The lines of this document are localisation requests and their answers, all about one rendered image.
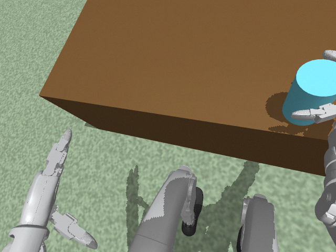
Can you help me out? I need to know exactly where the left robot arm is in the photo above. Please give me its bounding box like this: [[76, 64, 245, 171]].
[[2, 225, 50, 252]]

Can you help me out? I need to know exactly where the can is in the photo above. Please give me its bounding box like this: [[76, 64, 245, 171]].
[[282, 59, 336, 126]]

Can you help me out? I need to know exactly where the left robot hand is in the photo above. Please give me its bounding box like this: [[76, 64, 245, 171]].
[[19, 129, 98, 249]]

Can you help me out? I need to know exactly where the right robot arm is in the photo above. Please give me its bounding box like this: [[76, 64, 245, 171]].
[[315, 120, 336, 245]]

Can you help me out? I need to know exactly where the left robot foot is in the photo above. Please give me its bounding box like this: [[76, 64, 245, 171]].
[[182, 187, 203, 236]]

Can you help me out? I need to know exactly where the right robot hand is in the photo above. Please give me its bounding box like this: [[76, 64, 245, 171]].
[[290, 50, 336, 123]]

